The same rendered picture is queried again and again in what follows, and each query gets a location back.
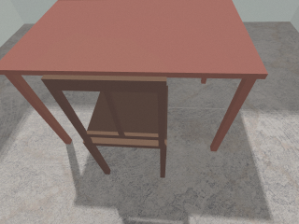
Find chair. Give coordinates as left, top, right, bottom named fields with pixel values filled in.
left=41, top=75, right=168, bottom=178

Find table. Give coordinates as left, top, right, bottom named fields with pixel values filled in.
left=0, top=0, right=268, bottom=152

